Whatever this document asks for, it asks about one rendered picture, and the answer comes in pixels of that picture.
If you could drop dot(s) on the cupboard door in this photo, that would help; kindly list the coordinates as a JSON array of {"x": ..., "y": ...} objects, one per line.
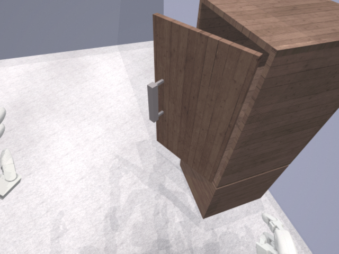
[{"x": 206, "y": 80}]

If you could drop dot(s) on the handle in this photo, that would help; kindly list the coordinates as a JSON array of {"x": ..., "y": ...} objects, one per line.
[{"x": 152, "y": 89}]

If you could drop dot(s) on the left robot hand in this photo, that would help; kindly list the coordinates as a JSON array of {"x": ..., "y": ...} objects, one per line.
[{"x": 9, "y": 179}]

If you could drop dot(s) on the right robot hand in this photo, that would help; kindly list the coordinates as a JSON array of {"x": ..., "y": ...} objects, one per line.
[{"x": 280, "y": 243}]

